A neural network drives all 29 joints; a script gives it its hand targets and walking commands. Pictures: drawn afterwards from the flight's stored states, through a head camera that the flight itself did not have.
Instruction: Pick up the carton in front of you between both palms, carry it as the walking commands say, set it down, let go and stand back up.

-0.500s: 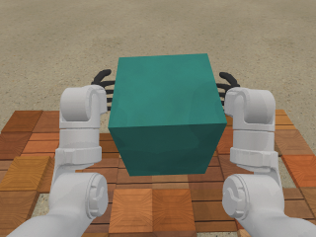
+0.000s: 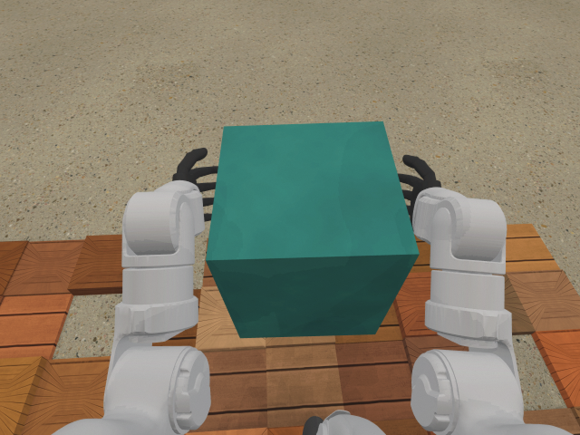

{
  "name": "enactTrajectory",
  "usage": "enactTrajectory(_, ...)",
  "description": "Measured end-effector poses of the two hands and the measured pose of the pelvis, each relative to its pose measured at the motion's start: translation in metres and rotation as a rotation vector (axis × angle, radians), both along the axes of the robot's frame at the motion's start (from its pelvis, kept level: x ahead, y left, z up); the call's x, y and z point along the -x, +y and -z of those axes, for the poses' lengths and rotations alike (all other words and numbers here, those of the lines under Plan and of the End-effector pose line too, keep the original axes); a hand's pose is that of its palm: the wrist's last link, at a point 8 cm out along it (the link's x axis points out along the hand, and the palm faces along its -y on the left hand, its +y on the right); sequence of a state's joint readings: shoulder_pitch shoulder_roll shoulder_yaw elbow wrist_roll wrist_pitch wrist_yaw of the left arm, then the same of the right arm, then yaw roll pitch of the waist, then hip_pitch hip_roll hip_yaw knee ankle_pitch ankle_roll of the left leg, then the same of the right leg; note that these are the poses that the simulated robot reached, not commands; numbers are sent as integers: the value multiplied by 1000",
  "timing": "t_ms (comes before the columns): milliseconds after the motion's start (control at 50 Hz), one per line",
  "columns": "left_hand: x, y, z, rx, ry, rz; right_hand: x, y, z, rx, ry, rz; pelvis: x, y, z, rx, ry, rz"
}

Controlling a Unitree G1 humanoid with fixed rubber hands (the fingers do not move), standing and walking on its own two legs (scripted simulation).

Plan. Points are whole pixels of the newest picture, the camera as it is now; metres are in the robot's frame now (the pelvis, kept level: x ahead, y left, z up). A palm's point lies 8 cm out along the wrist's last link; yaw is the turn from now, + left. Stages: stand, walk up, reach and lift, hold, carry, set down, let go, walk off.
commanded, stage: carry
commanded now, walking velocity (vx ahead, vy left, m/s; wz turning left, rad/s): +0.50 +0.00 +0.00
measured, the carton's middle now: (305, 238) +0.36 -0.01 +0.06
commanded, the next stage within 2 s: none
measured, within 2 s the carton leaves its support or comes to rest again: neither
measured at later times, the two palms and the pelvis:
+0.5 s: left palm (175, 64) +0.64 +0.20 +0.17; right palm (354, 65) +0.63 -0.10 +0.18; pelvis +0.28 +0.05 +0.00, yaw -1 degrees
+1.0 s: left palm (211, 32) +0.90 +0.19 +0.10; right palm (339, 32) +0.92 -0.11 +0.10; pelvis +0.56 +0.02 +0.01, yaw +0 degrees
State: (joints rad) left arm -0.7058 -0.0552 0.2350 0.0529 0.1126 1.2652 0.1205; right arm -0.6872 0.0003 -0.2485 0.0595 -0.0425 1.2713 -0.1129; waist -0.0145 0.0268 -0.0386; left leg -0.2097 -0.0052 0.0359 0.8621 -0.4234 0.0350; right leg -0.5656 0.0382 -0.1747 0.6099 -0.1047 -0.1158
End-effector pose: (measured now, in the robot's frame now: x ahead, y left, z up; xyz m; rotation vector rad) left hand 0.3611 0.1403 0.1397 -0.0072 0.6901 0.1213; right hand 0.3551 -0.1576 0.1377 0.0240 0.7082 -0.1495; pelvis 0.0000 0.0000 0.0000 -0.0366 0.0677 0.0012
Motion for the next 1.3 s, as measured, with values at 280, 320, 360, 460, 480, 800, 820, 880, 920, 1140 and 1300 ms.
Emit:
enactTrajectory(280,-142,33,-67,-9,-84,-72,-165,33,-63,-12,-86,-72,-139,7,-32,-46,23,5)
enactTrajectory(320,-168,37,-71,-10,-81,-57,-187,37,-69,-5,-84,-61,-165,14,-30,-36,23,7)
enactTrajectory(360,-193,43,-71,-12,-73,-42,-209,42,-71,5,-76,-51,-192,23,-25,-23,20,11)
enactTrajectory(460,-257,59,-46,-7,-51,6,-262,58,-55,50,-54,-21,-259,44,4,-19,1,27)
enactTrajectory(480,-267,60,-37,3,-25,12,-269,60,-47,58,-29,-15,-268,47,5,-21,1,27)
enactTrajectory(800,-438,40,27,23,57,39,-423,40,23,35,52,45,-442,48,0,-11,19,5)
enactTrajectory(820,-453,38,29,18,51,37,-439,37,25,35,46,39,-457,46,3,-12,19,4)
enactTrajectory(880,-495,34,34,-14,38,20,-491,33,35,25,32,6,-501,37,11,-5,1,0)
enactTrajectory(920,-516,36,38,-35,52,-2,-521,34,41,14,46,-23,-522,32,8,-3,-3,-3)
enactTrajectory(1140,-613,61,0,-20,21,-100,-645,60,1,11,11,-103,-630,23,-30,-45,16,-14)
enactTrajectory(1300,-713,73,-22,-28,-6,-53,-732,72,-20,22,-17,-64,-732,48,-26,-23,13,-3)
